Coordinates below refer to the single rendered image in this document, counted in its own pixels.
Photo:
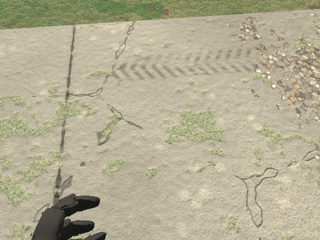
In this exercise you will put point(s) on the robot left hand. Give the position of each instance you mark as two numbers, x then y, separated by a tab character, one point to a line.
53	226

